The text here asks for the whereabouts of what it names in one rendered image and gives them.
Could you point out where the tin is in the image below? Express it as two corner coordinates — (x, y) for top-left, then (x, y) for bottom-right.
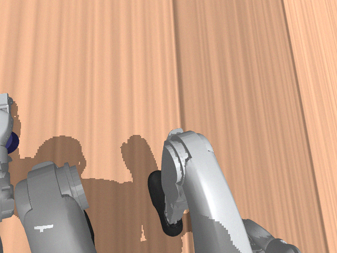
(5, 132), (19, 154)

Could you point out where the left robot arm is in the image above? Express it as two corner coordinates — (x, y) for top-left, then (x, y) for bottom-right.
(0, 145), (14, 253)

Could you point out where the left robot foot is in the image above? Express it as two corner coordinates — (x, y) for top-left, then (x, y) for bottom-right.
(84, 210), (95, 246)

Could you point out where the right robot hand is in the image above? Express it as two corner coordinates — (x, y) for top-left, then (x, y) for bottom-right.
(242, 219), (275, 253)

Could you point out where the right robot arm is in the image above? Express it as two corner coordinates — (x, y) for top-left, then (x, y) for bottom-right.
(265, 238), (301, 253)

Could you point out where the right robot foot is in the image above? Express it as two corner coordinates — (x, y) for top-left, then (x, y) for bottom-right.
(147, 170), (183, 237)

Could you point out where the left robot hand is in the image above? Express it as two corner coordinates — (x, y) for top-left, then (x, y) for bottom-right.
(0, 93), (14, 162)

